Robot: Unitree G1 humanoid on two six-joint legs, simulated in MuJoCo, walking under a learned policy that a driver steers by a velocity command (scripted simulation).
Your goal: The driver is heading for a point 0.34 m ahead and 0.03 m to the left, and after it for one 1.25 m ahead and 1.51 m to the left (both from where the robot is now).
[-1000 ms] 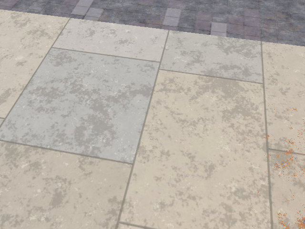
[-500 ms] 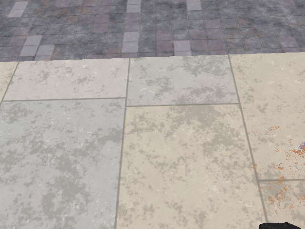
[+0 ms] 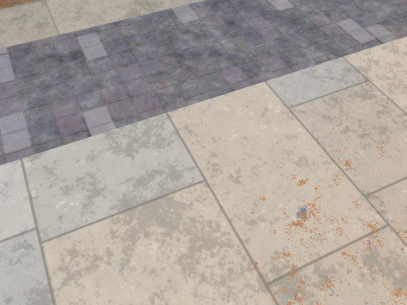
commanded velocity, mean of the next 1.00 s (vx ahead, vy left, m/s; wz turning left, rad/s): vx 0.50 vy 0.00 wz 0.19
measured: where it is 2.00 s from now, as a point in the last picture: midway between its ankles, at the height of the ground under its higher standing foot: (147, 167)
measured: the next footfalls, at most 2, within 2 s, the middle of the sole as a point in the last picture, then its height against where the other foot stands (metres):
right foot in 0.16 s outside the picture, level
left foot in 0.72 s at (191, 287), level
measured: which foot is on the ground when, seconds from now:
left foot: down 0.00-0.16, up 0.18-0.70, down 0.72-1.00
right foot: up 0.00-0.14, down 0.16-0.74, up 0.76-1.00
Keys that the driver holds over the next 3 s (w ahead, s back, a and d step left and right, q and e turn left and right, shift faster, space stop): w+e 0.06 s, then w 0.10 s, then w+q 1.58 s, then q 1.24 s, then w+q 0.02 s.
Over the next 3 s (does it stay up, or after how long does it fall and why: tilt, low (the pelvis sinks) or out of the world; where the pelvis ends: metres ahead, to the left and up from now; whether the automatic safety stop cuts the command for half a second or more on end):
stays up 1.01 0.25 0.00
